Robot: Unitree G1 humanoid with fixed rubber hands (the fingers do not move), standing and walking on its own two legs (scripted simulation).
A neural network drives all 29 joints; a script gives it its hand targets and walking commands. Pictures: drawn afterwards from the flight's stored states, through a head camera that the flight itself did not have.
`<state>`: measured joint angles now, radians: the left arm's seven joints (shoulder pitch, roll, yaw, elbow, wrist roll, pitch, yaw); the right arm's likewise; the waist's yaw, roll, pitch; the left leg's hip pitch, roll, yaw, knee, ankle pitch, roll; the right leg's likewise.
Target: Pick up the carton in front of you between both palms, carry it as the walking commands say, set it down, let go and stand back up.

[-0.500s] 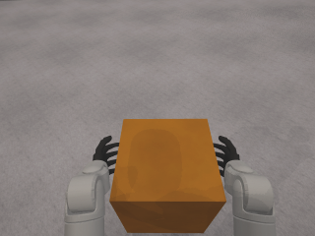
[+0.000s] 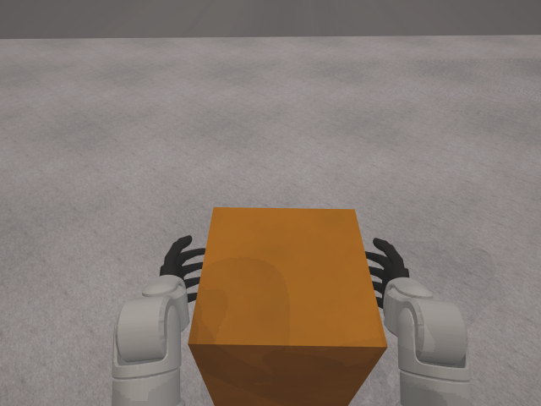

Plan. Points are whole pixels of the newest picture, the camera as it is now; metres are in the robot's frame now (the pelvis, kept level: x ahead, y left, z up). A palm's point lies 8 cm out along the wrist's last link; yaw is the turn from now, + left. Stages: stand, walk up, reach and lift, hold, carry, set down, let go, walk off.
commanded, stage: carry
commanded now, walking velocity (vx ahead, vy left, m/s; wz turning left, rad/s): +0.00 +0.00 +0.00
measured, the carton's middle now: (282, 311) +0.28 +0.00 +0.01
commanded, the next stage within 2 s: hold in 1.70 s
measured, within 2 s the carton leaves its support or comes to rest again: neither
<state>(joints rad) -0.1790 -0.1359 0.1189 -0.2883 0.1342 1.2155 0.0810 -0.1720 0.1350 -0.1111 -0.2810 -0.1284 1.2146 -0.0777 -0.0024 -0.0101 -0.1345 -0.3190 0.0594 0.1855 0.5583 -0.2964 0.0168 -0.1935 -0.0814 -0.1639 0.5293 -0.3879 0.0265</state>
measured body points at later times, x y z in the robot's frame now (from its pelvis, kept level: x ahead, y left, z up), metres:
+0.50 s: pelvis -0.03 -0.01 +0.00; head -0.07 -0.01 +0.45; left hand +0.24 +0.14 +0.09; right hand +0.24 -0.16 +0.09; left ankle -0.01 +0.10 -0.73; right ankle -0.08 -0.11 -0.73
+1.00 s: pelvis -0.06 -0.02 +0.00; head -0.09 -0.02 +0.45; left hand +0.22 +0.13 +0.05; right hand +0.22 -0.17 +0.04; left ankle -0.01 +0.10 -0.73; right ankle -0.08 -0.11 -0.73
